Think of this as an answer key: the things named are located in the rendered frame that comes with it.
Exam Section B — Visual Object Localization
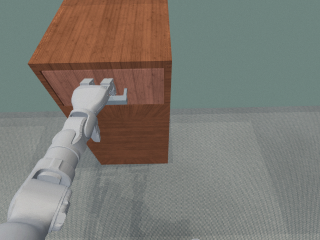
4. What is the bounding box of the left robot hand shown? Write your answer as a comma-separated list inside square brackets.
[71, 78, 117, 142]

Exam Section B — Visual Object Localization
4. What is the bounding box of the cabinet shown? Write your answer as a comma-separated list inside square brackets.
[28, 0, 172, 165]

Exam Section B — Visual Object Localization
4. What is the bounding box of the left robot forearm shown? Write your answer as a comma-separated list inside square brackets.
[7, 108, 97, 221]

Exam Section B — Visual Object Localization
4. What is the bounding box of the left robot upper arm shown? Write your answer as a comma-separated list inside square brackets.
[0, 178, 72, 240]

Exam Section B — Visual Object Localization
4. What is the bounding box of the drawer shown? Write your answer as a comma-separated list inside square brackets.
[42, 68, 164, 106]

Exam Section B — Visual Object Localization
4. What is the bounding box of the handle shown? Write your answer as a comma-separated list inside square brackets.
[106, 88, 128, 105]

